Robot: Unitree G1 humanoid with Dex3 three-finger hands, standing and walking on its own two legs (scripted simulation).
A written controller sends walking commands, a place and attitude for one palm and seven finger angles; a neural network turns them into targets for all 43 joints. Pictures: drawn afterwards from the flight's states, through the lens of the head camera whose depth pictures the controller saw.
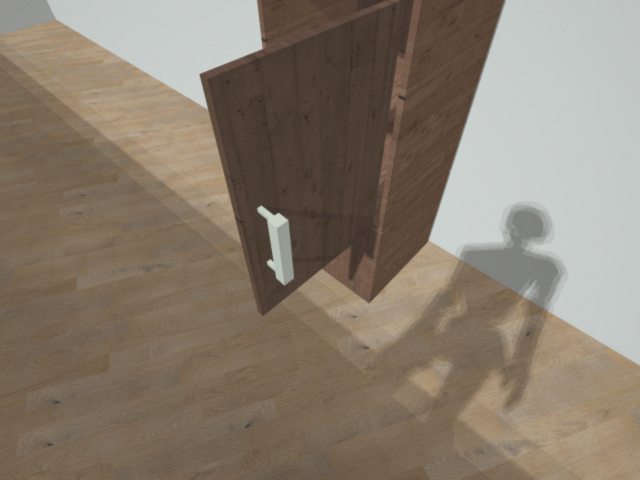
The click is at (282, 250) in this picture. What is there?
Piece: cupboard door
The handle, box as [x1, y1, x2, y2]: [257, 205, 293, 285]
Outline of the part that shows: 261,205 257,209 258,212 267,219 273,255 273,260 272,261 270,259 267,261 267,264 275,271 276,277 284,285 293,278 288,220 279,213 273,215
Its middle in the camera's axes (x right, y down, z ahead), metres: -0.09 +0.02 +0.75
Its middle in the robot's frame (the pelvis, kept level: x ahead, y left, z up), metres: +0.54 +0.12 -0.10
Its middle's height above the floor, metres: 0.68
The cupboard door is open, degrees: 87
